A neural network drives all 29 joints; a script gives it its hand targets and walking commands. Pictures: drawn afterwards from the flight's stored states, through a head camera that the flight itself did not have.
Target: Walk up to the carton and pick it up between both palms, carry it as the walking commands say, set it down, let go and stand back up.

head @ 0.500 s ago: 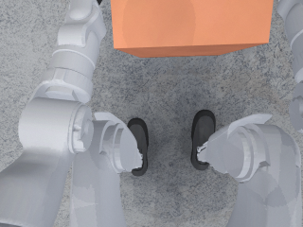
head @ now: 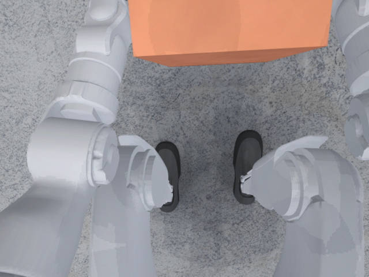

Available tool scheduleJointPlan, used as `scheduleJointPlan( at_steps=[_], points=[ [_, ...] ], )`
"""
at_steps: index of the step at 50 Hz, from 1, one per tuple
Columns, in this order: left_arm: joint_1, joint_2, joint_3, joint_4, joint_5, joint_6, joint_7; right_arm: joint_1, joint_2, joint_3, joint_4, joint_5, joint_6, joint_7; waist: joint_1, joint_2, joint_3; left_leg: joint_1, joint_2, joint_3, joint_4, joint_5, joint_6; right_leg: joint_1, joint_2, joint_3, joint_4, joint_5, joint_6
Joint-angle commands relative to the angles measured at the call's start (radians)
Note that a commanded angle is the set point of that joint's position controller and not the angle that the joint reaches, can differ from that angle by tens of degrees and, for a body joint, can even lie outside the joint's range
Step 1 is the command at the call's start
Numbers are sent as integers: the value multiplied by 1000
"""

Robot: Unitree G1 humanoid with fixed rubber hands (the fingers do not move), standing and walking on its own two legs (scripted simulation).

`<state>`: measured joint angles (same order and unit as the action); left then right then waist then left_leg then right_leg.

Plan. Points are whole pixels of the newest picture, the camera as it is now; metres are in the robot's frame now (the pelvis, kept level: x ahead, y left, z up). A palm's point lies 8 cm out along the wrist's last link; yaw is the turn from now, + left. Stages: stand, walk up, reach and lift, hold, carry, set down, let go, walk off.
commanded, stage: reach and lift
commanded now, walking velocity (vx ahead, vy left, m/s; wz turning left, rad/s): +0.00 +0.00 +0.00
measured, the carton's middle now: out of the picture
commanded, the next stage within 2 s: none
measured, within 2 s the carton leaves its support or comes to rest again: leaves its support in 0.50 s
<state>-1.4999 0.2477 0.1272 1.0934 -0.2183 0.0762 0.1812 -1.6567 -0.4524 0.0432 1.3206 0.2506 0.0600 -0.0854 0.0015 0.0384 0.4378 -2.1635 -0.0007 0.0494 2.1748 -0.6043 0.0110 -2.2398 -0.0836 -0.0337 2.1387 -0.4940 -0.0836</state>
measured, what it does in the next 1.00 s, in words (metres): stands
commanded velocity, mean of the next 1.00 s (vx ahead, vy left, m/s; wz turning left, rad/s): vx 0.00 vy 0.00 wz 0.00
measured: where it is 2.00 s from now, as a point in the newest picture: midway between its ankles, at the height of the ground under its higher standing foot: (204, 183)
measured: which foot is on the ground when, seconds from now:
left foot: down 0.00-1.00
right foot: down 0.00-1.00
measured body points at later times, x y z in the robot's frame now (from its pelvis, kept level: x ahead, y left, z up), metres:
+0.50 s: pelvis +0.01 +0.01 -0.01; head +0.37 -0.03 +0.24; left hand +0.57 +0.12 -0.16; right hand +0.58 -0.21 -0.17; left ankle +0.11 +0.12 -0.35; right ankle +0.13 -0.11 -0.35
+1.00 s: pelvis +0.01 +0.01 +0.03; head +0.36 -0.03 +0.31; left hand +0.57 +0.13 -0.09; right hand +0.58 -0.20 -0.09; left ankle +0.11 +0.12 -0.35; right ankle +0.13 -0.11 -0.35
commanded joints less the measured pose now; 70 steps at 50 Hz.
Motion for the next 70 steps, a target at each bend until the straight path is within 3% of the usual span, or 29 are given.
scheduleJointPlan(
  at_steps=[1, 4, 8, 16, 21, 27, 32, 38, 53, 70],
  points=[
    [-529, -557, -133, -204, 17, 4, -153, -442, 572, 81, -168, -16, 11, 159, -22, -75, -1202, 355, -118, -11, -163, 251, -48, 799, 126, 77, -94, 328, 36],
    [-616, -747, -112, -247, 55, 46, -240, -433, 799, 66, -174, -61, 62, 237, -29, -83, -1160, 286, -129, 1, -152, 201, -41, 817, 140, 80, -82, 304, 28],
    [-625, -845, -81, -286, 96, 98, -310, -394, 925, 19, -243, -117, 112, 303, -28, -95, -1145, 253, -132, 17, -146, 174, -25, 798, 149, 71, -74, 281, 21],
    [-568, -942, -137, -323, 57, 130, -339, -368, 1008, 46, -368, -124, 156, 363, -11, -118, -1231, 311, -131, 19, -136, 223, -16, 782, 141, 34, -63, 296, 26],
    [-608, -972, -200, -415, 14, 130, -331, -363, 1038, 73, -440, -117, 169, 366, -23, -118, -1386, 356, -142, 17, -137, 303, -20, 846, 142, 28, -61, 398, 30],
    [-647, -984, -234, -524, 15, 146, -309, -398, 1046, 105, -539, -95, 182, 350, -11, -100, -1571, 409, -150, 17, -163, 369, -26, 914, 150, 30, -77, 479, 27],
    [-627, -971, -202, -498, 61, 168, -301, -361, 1071, 75, -467, -128, 203, 342, 8, -92, -1485, 384, -150, 23, -206, 294, -25, 836, 157, 25, -121, 373, 29],
    [-580, -963, -114, -435, 138, 202, -328, -298, 1098, -27, -370, -220, 234, 352, 9, -96, -1295, 293, -144, 32, -256, 169, -19, 744, 161, 27, -178, 231, 29],
    [-551, -1041, -194, -568, 121, 250, -331, -292, 1155, 38, -525, -202, 270, 343, -4, -93, -1617, 453, -157, 23, -311, 347, -36, 894, 180, 12, -223, 407, 44],
    [-441, -1087, -165, -551, 169, 283, -362, -201, 1255, 26, -521, -251, 302, 326, 27, -120, -1584, 403, -163, 21, -417, 302, -38, 941, 203, 35, -349, 373, 51]
  ],
)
